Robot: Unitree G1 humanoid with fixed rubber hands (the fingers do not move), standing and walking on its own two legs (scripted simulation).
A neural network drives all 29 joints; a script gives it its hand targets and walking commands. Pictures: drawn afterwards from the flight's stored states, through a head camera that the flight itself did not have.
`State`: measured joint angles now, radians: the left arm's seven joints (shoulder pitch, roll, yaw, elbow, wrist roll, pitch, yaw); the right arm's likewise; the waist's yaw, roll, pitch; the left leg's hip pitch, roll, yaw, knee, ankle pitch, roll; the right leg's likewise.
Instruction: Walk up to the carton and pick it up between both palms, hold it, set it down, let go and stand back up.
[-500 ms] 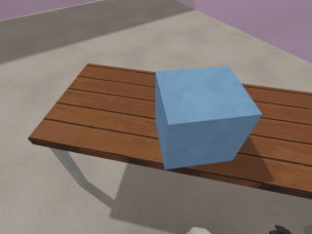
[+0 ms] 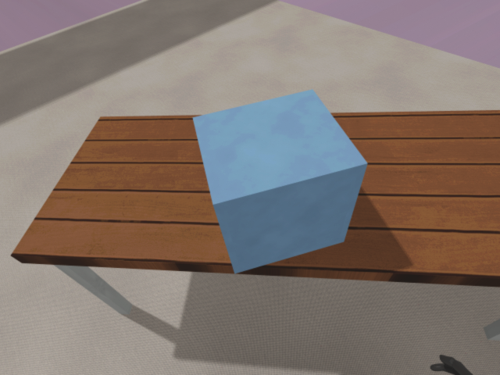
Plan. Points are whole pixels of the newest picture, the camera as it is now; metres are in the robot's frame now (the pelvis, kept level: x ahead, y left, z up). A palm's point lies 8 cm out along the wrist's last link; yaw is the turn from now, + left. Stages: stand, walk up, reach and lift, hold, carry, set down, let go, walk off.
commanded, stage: walk up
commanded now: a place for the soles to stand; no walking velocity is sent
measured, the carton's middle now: (272, 183) +0.52 -0.03 -0.05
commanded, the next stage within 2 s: none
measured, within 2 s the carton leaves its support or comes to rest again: neither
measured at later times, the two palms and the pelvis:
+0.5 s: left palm out of the picture +0.08 +0.34 -0.08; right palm out of the picture +0.08 -0.31 -0.09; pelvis -0.01 +0.01 -0.01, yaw -3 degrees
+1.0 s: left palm out of the picture +0.13 +0.33 -0.06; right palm out of the picture +0.09 -0.32 -0.09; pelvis +0.00 +0.01 +0.00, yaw -5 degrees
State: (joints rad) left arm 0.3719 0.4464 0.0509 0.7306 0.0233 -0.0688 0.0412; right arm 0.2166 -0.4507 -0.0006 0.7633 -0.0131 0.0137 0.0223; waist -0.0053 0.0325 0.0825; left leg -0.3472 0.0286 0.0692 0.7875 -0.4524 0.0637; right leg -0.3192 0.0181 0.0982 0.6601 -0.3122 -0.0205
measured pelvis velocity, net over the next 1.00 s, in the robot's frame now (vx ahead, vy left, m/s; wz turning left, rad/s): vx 0.00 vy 0.01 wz -0.08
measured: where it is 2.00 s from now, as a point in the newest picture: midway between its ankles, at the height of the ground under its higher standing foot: outside the picture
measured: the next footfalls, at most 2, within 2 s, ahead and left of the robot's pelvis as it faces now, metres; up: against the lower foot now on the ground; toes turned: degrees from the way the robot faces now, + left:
left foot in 0.12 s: +0.06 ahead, +0.14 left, +0.00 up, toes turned -2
right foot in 0.44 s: +0.04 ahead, -0.09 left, +0.00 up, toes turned -8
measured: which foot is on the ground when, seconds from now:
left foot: up 0.00-0.10, down 0.12-1.00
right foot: down 0.00-0.14, up 0.16-0.42, down 0.44-1.00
